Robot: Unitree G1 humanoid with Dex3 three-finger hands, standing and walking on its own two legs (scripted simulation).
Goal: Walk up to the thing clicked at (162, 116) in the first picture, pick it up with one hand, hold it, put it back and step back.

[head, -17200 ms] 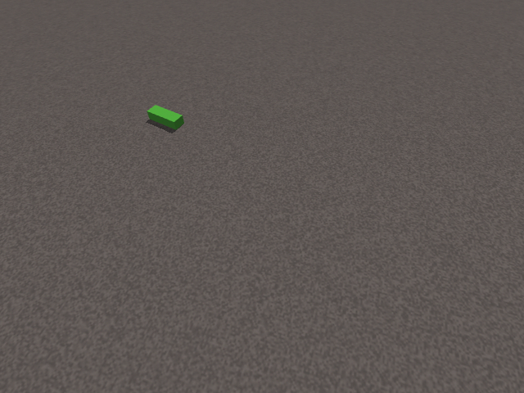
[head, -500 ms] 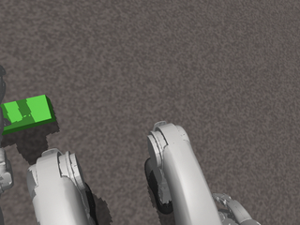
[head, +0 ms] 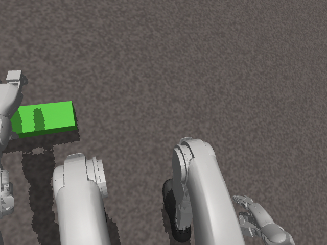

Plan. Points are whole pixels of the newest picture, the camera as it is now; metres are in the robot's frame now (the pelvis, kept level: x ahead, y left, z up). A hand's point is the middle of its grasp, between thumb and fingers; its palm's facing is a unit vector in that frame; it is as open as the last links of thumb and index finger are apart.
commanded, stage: approach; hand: left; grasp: from above
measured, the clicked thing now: (34, 120) +0.45 +0.31 -0.29
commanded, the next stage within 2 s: rest palm in 0.38 s
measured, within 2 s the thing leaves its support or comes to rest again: neither
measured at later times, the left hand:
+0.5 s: hand (16, 118) +0.43 +0.31 -0.17, palm faces -0.42 -0.08 -0.90, open 14.0 cm
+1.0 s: hand (31, 122) +0.43 +0.30 -0.24, palm faces -0.41 -0.08 -0.91, open 14.1 cm
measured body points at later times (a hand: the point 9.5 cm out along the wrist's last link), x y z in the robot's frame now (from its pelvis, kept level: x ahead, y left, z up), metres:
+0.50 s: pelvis +0.00 -0.01 +0.00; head +0.24 +0.07 +0.38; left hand +0.44 +0.31 -0.12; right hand +0.05 -0.28 -0.10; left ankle +0.07 +0.13 -0.28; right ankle +0.10 -0.13 -0.28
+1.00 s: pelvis +0.00 +0.00 -0.02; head +0.26 +0.10 +0.33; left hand +0.45 +0.30 -0.19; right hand +0.05 -0.28 -0.10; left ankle +0.07 +0.13 -0.28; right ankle +0.10 -0.13 -0.28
